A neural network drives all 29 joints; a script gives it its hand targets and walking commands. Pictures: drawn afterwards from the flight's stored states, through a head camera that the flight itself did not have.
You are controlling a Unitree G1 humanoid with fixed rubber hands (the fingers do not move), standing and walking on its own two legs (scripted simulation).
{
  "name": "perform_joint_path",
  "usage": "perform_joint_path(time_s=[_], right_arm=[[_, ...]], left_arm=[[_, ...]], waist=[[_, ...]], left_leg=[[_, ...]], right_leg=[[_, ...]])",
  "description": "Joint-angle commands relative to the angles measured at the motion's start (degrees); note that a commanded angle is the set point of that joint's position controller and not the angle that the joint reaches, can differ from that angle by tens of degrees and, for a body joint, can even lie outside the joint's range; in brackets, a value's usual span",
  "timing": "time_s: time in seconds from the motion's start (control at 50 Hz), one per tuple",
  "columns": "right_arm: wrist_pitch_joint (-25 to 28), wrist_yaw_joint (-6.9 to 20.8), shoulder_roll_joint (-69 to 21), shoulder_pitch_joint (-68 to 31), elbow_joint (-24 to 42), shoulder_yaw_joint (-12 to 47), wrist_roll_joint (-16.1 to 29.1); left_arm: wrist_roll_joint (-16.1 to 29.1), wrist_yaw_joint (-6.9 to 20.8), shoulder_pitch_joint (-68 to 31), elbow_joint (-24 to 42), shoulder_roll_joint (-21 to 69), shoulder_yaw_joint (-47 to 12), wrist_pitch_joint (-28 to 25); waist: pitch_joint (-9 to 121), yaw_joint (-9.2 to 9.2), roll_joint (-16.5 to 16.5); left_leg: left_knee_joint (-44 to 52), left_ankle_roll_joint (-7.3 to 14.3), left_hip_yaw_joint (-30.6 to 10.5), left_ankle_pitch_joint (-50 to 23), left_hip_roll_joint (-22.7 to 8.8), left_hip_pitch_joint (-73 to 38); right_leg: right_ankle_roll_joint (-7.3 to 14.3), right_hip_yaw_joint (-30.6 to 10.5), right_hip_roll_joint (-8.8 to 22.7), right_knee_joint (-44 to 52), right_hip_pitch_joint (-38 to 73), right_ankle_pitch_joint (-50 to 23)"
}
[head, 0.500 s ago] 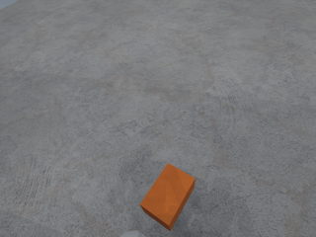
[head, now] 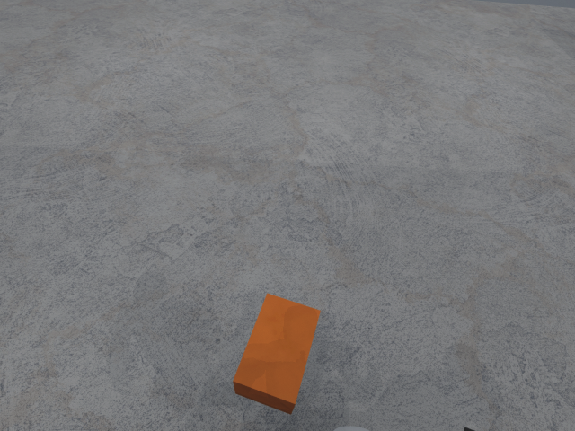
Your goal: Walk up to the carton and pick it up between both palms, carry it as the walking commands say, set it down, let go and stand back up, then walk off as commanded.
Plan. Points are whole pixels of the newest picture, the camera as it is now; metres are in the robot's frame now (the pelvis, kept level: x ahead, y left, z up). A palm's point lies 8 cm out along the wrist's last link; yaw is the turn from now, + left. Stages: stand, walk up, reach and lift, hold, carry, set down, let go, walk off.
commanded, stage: walk off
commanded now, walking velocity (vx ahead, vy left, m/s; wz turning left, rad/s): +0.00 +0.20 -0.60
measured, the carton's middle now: (278, 351) +0.46 +0.02 -0.70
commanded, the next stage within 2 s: stand in 1.26 s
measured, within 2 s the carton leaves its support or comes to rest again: neither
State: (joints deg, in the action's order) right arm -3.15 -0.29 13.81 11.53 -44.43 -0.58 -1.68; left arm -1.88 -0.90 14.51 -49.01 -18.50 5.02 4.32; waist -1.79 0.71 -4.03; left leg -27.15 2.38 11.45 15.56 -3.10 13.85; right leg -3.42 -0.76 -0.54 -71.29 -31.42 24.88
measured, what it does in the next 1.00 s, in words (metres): steps to the left, turning right: right foot, then left foot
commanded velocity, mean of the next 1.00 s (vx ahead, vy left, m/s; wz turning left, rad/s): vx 0.00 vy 0.20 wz -0.60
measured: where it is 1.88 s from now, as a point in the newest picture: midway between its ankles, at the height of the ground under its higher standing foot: outside the picture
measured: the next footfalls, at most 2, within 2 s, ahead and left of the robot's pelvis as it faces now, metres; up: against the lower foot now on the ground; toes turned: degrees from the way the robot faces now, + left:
right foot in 0.26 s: +0.01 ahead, -0.03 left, +0.00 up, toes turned -18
left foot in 0.76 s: +0.13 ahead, +0.26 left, +0.00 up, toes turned -22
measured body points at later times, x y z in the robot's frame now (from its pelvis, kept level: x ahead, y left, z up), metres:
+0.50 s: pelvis +0.01 +0.06 +0.01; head +0.03 +0.01 +0.46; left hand +0.15 +0.32 -0.10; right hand +0.01 -0.22 -0.14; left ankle +0.07 +0.27 -0.63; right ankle -0.03 -0.02 -0.74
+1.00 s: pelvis +0.07 +0.21 +0.00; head +0.11 +0.22 +0.45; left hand +0.28 +0.41 -0.15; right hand +0.01 -0.07 -0.10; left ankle +0.10 +0.28 -0.74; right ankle -0.04 +0.13 -0.64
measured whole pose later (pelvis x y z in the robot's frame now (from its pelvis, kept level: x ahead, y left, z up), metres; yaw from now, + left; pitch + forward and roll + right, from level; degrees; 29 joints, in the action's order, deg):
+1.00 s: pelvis +0.07 +0.21 +0.00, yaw -36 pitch +2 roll -1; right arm -2.9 -0.7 13.6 11.4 -44.4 -0.5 -1.5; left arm -1.8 -0.4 14.3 -49.4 -18.1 4.8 4.3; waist -1.4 0.6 -3.9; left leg -26.5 3.2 13.2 15.8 -2.5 13.1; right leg -3.5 0.3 -0.4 -70.5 -31.3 23.1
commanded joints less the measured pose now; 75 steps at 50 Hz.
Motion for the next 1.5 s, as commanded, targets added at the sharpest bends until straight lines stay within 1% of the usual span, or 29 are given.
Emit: perform_joint_path(time_s=[0.0, 0.06, 0.16, 0.2, 0.22, 0.24, 0.26, 0.28, 0.32, 0.4, 0.48, 0.62, 0.68, 0.7, 0.72, 0.74, 0.78, 0.84, 0.9, 1.0, 1.14, 1.18, 1.2, 1.22, 1.24, 1.26, 1.3, 1.4, 1.48], right_arm=[[1.1, -1.2, 5.9, 3.7, 2.1, -1.4, -0.1], [1.0, -2.0, 6.3, 6.2, 0.7, -1.5, -0.4], [0.7, -2.1, 7.8, 7.9, -0.4, -1.9, -0.7], [0.5, -2.1, 8.8, 5.7, -0.5, -2.1, -0.2], [0.6, -2.0, 9.3, 4.7, -0.6, -2.4, 0.2], [1.0, -1.7, 6.4, 4.0, 1.6, -1.7, 0.2], [0.1, -1.8, 6.7, 3.0, 2.9, -1.9, -0.6], [-0.6, -1.3, 7.9, 1.1, 3.3, -2.6, -0.3], [-1.2, -0.2, 8.8, -0.8, 1.7, -3.2, -0.9], [-1.8, 0.6, 6.4, 4.0, -1.0, -3.1, -0.8], [-1.9, 1.1, 4.0, 2.5, -0.4, -2.7, 0.1], [-1.5, 1.7, 5.9, -4.5, 3.4, -3.1, 0.8], [-0.7, 1.0, 8.0, 0.6, 2.2, -3.9, 1.1], [-0.2, 0.5, 9.0, 6.1, -0.1, -4.4, 1.2], [0.5, 0.1, 12.5, 12.1, -2.6, -5.2, 1.0], [0.6, 0.2, 17.6, 11.3, -2.1, -5.6, 0.7], [0.2, 0.4, 12.2, -0.6, 2.1, -3.8, -0.1], [0.4, 0.5, 6.1, -3.1, 3.7, -1.4, 0.2], [0.7, -0.6, 6.4, -2.3, 3.1, -1.5, 0.1], [1.2, -1.7, 5.9, 5.6, 1.0, -1.3, 0.0], [0.9, -2.2, 8.0, 8.2, -1.1, -1.8, -0.6], [0.7, -2.2, 8.8, 5.6, -1.2, -2.0, -0.2], [0.7, -2.1, 9.6, 4.0, -1.1, -2.4, 0.3], [1.1, -1.7, 7.4, 3.4, 0.6, -1.8, 0.5], [0.6, -1.8, 6.3, 3.5, 2.5, -1.8, -0.3], [-0.2, -1.6, 7.4, 1.9, 2.2, -2.3, -0.1], [-0.8, -0.6, 8.0, 1.0, 0.0, -2.8, -0.1], [-1.1, 0.0, 4.4, 7.8, -4.6, -2.4, 0.6], [-0.7, 0.3, 2.2, 4.1, -3.8, -1.9, 1.1]], left_arm=[[0.3, 0.7, -2.6, 4.1, -3.8, 1.0, -0.5], [0.2, 1.1, -5.5, 5.2, -0.4, -0.3, -0.7], [0.5, 0.7, -6.2, 5.1, 2.7, -1.9, -1.3], [0.3, 0.1, -1.7, 4.2, 2.8, -1.9, -2.1], [-0.1, -0.5, 4.7, 2.7, 0.8, -1.2, -2.9], [-1.0, -1.3, 9.3, 2.1, -7.5, 1.0, -3.2], [-0.3, -1.9, 9.5, 1.9, -11.6, 1.9, -2.4], [0.3, -2.5, 6.4, 2.1, -9.7, 2.2, -1.8], [1.0, -2.2, -1.3, 4.9, -5.1, 0.8, -1.9], [0.9, -1.4, 0.0, 3.7, -6.9, 0.5, -3.6], [0.4, -1.1, 2.7, 2.6, -7.9, 0.9, -4.5], [-0.6, -0.3, 2.0, 3.2, -11.3, 2.7, -3.4], [-0.5, -0.2, -1.2, 4.4, -12.5, 3.2, -3.2], [-0.3, -0.2, -2.4, 5.1, -11.0, 2.6, -3.3], [-0.2, -0.2, -1.1, 5.3, -6.6, 1.7, -3.6], [-0.3, -0.6, 1.9, 6.3, 0.5, -0.2, -3.6], [0.0, -1.7, 5.2, 4.5, -2.8, 0.5, -2.2], [-0.3, -1.1, 0.7, 3.2, -7.6, 2.1, -0.4], [-0.1, 0.1, 4.1, 1.9, -5.4, 1.5, -0.4], [0.1, 1.0, -5.2, 4.8, -2.3, 0.3, -0.6], [0.5, 0.7, -6.7, 4.9, 3.0, -2.1, -1.5], [0.3, 0.1, -2.2, 3.8, 3.1, -2.2, -2.1], [0.0, -0.4, 4.1, 2.2, 1.5, -1.6, -2.9], [-0.9, -1.2, 9.0, 1.5, -6.2, 0.5, -3.4], [-0.4, -1.8, 8.4, 1.9, -12.0, 1.7, -2.7], [0.5, -2.4, 6.1, 1.7, -9.7, 1.8, -2.1], [1.2, -2.0, -4.2, 4.7, -3.2, 0.0, -2.4], [0.9, -0.8, -3.7, 2.6, -3.1, -1.6, -4.9], [0.3, -0.4, -1.9, 0.5, -3.7, -1.7, -5.2]], waist=[[2.1, -2.57, 16.1], [2.2, -3.48, 14.4], [4.9, -3.50, 10.3], [5.8, 0.62, 7.3], [7.3, 4.88, 1.8], [7.4, 7.04, -17.7], [5.4, 5.74, -16.1], [2.6, 4.69, -10.1], [-3.0, 1.93, -2.8], [1.6, 0.15, 0.5], [3.5, 1.15, -3.3], [1.3, 3.84, -14.7], [3.2, 1.12, -14.1], [4.7, -1.60, -8.4], [8.4, -3.47, 5.0], [9.2, -2.28, 24.6], [5.6, 1.55, 17.6], [0.9, 0.05, 17.5], [2.3, 1.20, 14.6], [0.7, -3.56, 16.3], [4.9, -3.58, 10.2], [6.2, 0.41, 7.2], [7.6, 4.70, 3.0], [8.0, 7.70, -14.0], [6.2, 5.43, -17.8], [4.4, 4.88, -10.7], [-1.5, 0.90, -3.7], [3.0, -1.39, -1.5], [2.7, 0.22, -5.4]], left_leg=[[8.8, 4.6, -8.1, -13.0, -11.7, -9.1], [5.4, 7.9, -7.7, -22.3, -14.6, -14.3], [0.7, 8.2, -4.0, -32.5, -14.9, -10.3], [-4.8, 5.8, -0.5, -28.9, -13.7, -5.0], [-13.1, 2.0, 3.0, -25.2, -11.4, 2.7], [-26.6, -2.8, 3.9, 9.8, -2.9, 22.3], [-35.9, -4.4, -7.7, 20.0, -1.7, 28.0], [-41.9, -4.9, -11.5, 17.0, -3.8, 26.8], [-39.7, -7.2, -11.5, 7.8, -4.2, 25.1], [-38.1, -8.6, -10.3, -1.0, -1.7, 21.6], [-34.0, -9.5, -9.3, -3.4, -0.7, 18.7], [-15.0, -10.8, -9.2, 3.0, 0.8, 13.9], [-1.9, -8.4, -11.0, 2.4, 0.3, -0.2], [6.7, -6.9, -11.6, -2.8, -0.5, -8.8], [11.4, -5.3, -14.5, -2.8, -6.8, -17.5], [10.8, -2.1, -26.2, -9.7, -20.5, -19.3], [10.7, 2.2, -15.9, -13.5, -18.7, -4.8], [12.9, -1.8, -11.3, -5.5, -9.9, 2.7], [8.2, 0.6, -5.3, -15.6, -10.2, -4.9], [8.6, 6.3, -9.3, -14.8, -13.0, -10.8], [1.2, 8.3, -3.9, -34.7, -15.2, -10.5], [-3.8, 6.4, -0.3, -30.7, -14.1, -6.5], [-11.5, 2.9, 3.1, -28.1, -12.0, 0.2], [-25.3, -1.9, 4.2, -0.8, -4.6, 18.6], [-34.4, -4.4, -5.7, 19.2, -1.1, 28.3], [-41.0, -4.7, -10.8, 17.5, -4.1, 25.7], [-38.5, -6.8, -10.6, 8.0, -4.6, 21.6], [-31.0, -8.3, -6.9, -2.2, -1.4, 13.5], [-18.4, -9.4, -5.5, -2.3, -0.5, 8.0]], right_leg=[[-0.3, 3.0, 1.5, 5.5, -4.8, -1.9], [1.0, 5.4, 2.4, 14.9, -3.6, 1.7], [4.2, 9.9, 1.0, 28.0, 9.1, 3.1], [5.7, 9.7, 1.7, 38.1, 18.0, -5.3], [6.5, 4.6, 5.8, 48.2, 28.8, -15.1], [10.9, -21.9, 24.7, 52.9, 40.2, -31.5], [16.5, -31.8, 32.0, 52.3, 35.9, -44.3], [18.8, -28.3, 31.5, 52.8, 29.3, -37.8], [13.9, -18.5, 23.3, 56.6, 22.1, -25.2], [10.7, -10.4, 16.2, 52.5, 23.9, -36.5], [9.1, -8.7, 12.8, 50.7, 21.7, -34.8], [10.3, -15.9, 13.5, 52.0, 19.6, -18.9], [7.9, -20.5, 15.9, 49.1, 13.0, -24.4], [5.4, -18.8, 13.5, 44.1, 9.3, -22.4], [2.6, -12.5, 7.1, 35.6, 3.8, -9.5], [0.4, -3.7, -1.7, 21.5, -5.7, 12.2], [0.4, -2.9, -0.1, 4.1, -3.2, 9.4], [0.5, -2.7, 0.4, -2.0, -2.1, 2.1], [-0.1, 0.0, 0.5, -3.8, -4.3, -1.7], [0.2, 3.8, 2.1, 9.8, -5.3, -0.9], [4.1, 9.6, 1.1, 27.9, 9.0, 3.2], [5.6, 9.9, 1.6, 36.8, 16.9, -4.0], [6.5, 6.0, 4.8, 47.1, 26.9, -14.3], [10.3, -17.1, 20.9, 53.4, 39.1, -26.0], [16.0, -32.4, 32.1, 52.5, 37.5, -45.8], [19.2, -27.3, 31.7, 52.8, 30.6, -40.9], [14.2, -14.3, 22.2, 57.3, 21.7, -27.1], [9.3, -0.6, 12.5, 52.9, 23.0, -41.6], [9.1, 0.7, 10.1, 53.5, 19.9, -29.7]])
